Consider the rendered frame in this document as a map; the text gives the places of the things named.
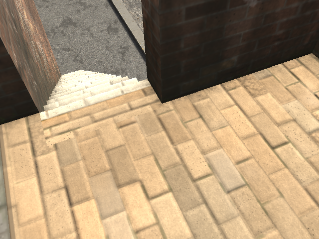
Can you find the stairs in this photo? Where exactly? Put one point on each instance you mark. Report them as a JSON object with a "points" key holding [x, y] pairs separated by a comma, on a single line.
{"points": [[82, 84]]}

